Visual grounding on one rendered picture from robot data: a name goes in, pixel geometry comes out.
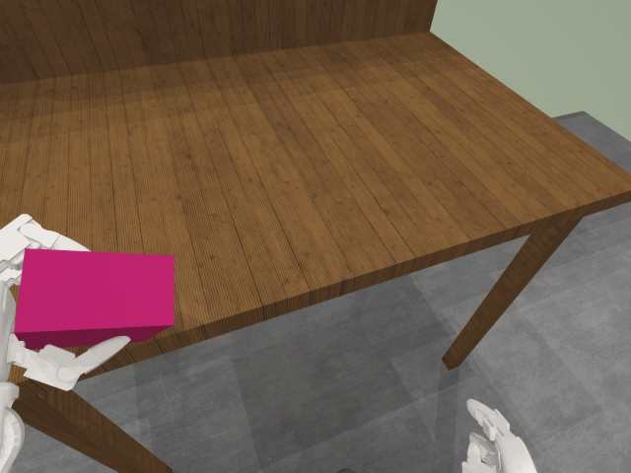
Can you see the table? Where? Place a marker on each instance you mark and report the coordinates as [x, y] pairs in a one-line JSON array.
[[286, 152]]

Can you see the left robot forearm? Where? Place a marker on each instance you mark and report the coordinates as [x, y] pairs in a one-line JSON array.
[[12, 429]]

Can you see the sponge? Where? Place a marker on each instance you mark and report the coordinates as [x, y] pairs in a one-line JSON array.
[[74, 298]]

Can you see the robot left hand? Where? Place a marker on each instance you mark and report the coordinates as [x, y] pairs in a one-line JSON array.
[[51, 365]]

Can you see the robot right hand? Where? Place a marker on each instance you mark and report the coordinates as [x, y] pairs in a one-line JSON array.
[[508, 454]]

